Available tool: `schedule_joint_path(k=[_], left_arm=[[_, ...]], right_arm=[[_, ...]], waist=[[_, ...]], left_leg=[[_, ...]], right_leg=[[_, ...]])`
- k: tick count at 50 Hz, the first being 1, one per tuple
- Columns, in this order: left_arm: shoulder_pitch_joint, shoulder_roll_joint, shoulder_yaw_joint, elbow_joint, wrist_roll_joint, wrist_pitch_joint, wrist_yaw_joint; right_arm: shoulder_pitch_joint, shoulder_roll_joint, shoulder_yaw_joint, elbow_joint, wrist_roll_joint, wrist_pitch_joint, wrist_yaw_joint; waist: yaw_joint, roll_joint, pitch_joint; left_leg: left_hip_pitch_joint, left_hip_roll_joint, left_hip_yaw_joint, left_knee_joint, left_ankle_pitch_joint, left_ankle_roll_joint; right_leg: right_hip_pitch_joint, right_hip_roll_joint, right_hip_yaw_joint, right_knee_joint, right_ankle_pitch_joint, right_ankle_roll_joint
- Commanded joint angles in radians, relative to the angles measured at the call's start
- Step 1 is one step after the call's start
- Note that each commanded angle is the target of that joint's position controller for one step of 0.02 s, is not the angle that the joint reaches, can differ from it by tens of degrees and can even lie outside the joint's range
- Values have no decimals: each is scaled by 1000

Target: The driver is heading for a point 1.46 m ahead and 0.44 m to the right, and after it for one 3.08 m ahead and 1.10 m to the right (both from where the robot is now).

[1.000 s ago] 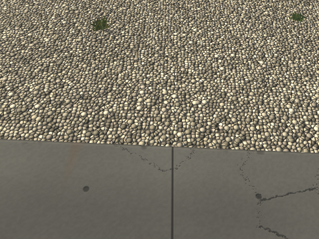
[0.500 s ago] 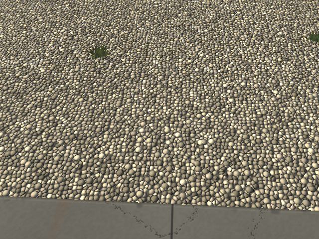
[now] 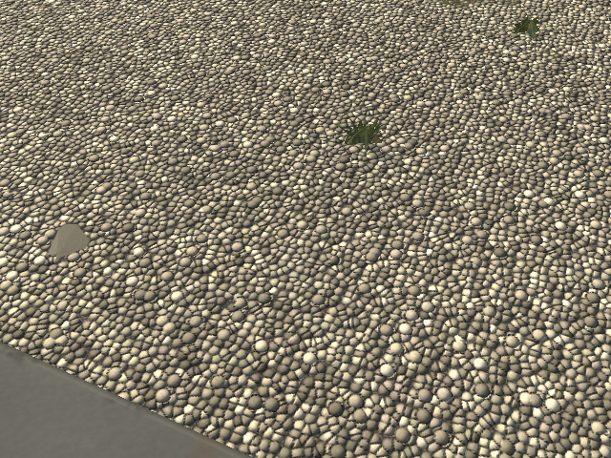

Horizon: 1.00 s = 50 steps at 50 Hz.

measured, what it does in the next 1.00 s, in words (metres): walks ahead, turning right: right foot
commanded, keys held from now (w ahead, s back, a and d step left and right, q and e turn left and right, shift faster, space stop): q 0.10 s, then e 0.90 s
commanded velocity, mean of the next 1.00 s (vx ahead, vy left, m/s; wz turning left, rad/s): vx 0.05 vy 0.00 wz -0.21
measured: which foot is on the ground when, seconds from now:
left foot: down 0.00-0.56, up 0.58-1.00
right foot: down 0.00-0.00, up 0.02-0.34, down 0.36-1.00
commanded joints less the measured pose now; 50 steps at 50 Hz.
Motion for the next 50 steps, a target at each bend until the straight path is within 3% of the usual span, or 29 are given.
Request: schedule_joint_path(k=[1,2,3,4,5,6,8,9,11,14,17,18,19,20,21,22,24,26,28,29,30,31,32,34,35,37,41,47,50], left_arm=[[-57,126,11,-171,-22,-8,-37],[-210,123,12,-221,-35,0,-42],[-194,173,29,-205,-20,6,-19],[-119,190,39,-190,4,10,6],[-89,134,28,-191,11,10,21],[-59,94,17,-182,8,13,26],[5,89,12,-141,-24,36,5],[27,101,12,-120,-32,47,-13],[41,113,14,-88,-27,66,-46],[-31,142,18,-85,-26,72,-70],[-90,164,21,-105,-49,35,-62],[-132,169,19,-135,-58,20,-53],[-201,184,14,-178,-67,5,-42],[-267,224,21,-204,-61,-1,-28],[-241,229,27,-191,-54,-5,-17],[-207,209,24,-184,-46,-7,-9],[-125,157,14,-167,-27,-10,-1],[-57,149,15,-154,-37,-11,-6],[-50,157,20,-170,-49,-27,-20],[-32,259,40,-192,-52,-41,-16],[18,314,67,-198,-27,-55,-17],[1,299,69,-202,-14,-59,-14],[-45,271,67,-214,-24,-54,-20],[-111,220,52,-249,-61,-41,-22],[-124,222,52,-265,-57,-30,-21],[-110,233,56,-286,-42,-24,-21],[-85,253,65,-322,-52,-33,-38],[-115,279,72,-373,-51,-29,-53],[-158,291,71,-388,-46,-15,-54]], right_arm=[[488,-253,-75,59,-18,-10,-55],[418,-276,-98,61,-14,-37,-63],[289,-235,-99,38,17,-40,-67],[206,-177,-77,16,30,-38,-65],[167,-145,-62,-1,37,-39,-56],[155,-127,-56,-16,31,-33,-46],[124,-149,-63,-49,18,-40,-27],[93,-162,-65,-72,20,-48,-19],[43,-127,-45,-88,34,-60,2],[64,-125,-30,-75,57,-64,31],[90,-133,-16,-66,68,-30,58],[103,-124,-9,-66,75,-19,56],[142,-135,-12,-74,72,-12,38],[191,-194,-38,-95,55,-13,2],[171,-225,-52,-109,43,-17,-29],[165,-212,-54,-115,33,-22,-54],[149,-171,-49,-118,36,-29,-92],[41,-151,-45,-143,31,-27,-104],[-28,-120,-36,-162,19,-15,-99],[-43,-69,-27,-228,16,-7,-103],[-99,-112,-38,-232,-5,0,-96],[-80,-124,-43,-206,-9,19,-92],[-51,-146,-56,-192,-13,30,-102],[8,-131,-55,-178,-36,28,-109],[32,-115,-50,-169,-35,23,-107],[59,-121,-50,-154,-12,23,-101],[41,-132,-40,-154,-7,44,-90],[67,-156,-15,-149,-1,33,-94],[121,-165,-5,-140,8,22,-86]], waist=[[-178,55,-492],[-182,-7,-271],[-122,-1,-157],[-47,15,-111],[-1,37,-62],[28,20,-62],[46,-4,-96],[49,-6,-90],[67,-3,-78],[21,14,-52],[-13,-4,-51],[-24,-1,-57],[-67,-10,-77],[-130,-35,-86],[-118,-12,-83],[-107,25,-72],[-67,55,-49],[-7,41,-32],[10,-9,-45],[-8,-214,-95],[61,-207,-13],[46,-138,-32],[15,-125,-39],[-36,-124,-46],[-48,-107,-41],[-41,-106,-43],[-4,-127,-55],[29,-138,-90],[13,-131,-97]], left_leg=[[1003,370,-686,-172,635,418],[832,336,-573,-206,523,319],[626,284,-465,-234,445,287],[455,234,-416,-279,384,277],[289,207,-388,-318,352,263],[210,208,-362,-346,361,256],[127,193,-267,-362,380,225],[65,168,-211,-358,351,196],[-25,120,-145,-328,249,115],[48,164,-215,-259,-21,72],[178,206,-319,-204,-270,79],[229,214,-347,-200,-296,80],[289,203,-345,-197,-321,81],[360,174,-290,-198,-327,102],[418,198,-275,-199,-291,144],[446,251,-302,-215,-222,196],[406,328,-312,-254,-45,245],[311,302,-234,-268,-42,185],[261,197,-111,-181,-187,78],[143,29,44,29,-327,-37],[-78,-59,-28,169,-512,-104],[-93,-9,-104,298,-492,-112],[-82,8,-106,395,-476,-124],[-32,25,-102,502,-442,-141],[0,28,-90,507,-397,-148],[18,23,-70,492,-314,-173],[15,49,-68,308,-313,-211],[89,29,-64,148,-365,-174],[181,6,-52,29,-313,-142]], right_leg=[[-644,110,255,693,-282,17],[-756,59,370,734,-283,-25],[-720,0,385,722,-268,-29],[-636,-23,393,661,-221,-35],[-546,-28,390,606,-164,-43],[-486,-22,378,588,-104,-44],[-423,-2,333,608,22,-29],[-389,-5,317,594,77,-11],[-316,-34,312,507,154,40],[-332,-79,329,295,160,70],[-366,-48,313,114,256,32],[-398,-45,320,68,299,1],[-439,-47,343,48,344,-58],[-523,-34,360,70,325,-136],[-596,-22,360,74,273,-155],[-620,-1,335,103,253,-154],[-562,22,277,165,146,-150],[-396,34,258,61,184,-173],[-280,18,332,-99,409,-254],[-173,-192,669,-223,609,-449],[-75,-283,835,-306,596,-520],[-67,-250,754,-302,533,-435],[-81,-207,687,-281,551,-384],[-150,-159,620,-277,600,-348],[-185,-143,601,-290,593,-348],[-185,-114,582,-287,574,-359],[-112,-123,655,-261,509,-375],[-132,-125,774,-218,485,-391],[-191,-108,802,-198,465,-380]])
Keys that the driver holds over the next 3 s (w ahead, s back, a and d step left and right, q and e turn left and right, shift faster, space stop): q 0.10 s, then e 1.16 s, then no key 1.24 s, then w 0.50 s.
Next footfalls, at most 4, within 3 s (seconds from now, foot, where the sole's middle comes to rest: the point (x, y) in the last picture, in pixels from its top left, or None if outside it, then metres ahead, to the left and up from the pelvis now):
0.36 right None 0.15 -0.16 -0.76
1.08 left None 0.15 0.08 -0.76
1.58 right None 0.07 -0.16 -0.76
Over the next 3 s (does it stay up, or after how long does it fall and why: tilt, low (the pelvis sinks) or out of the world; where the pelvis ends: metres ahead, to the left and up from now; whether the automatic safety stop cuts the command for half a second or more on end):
stays up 0.20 -0.10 0.01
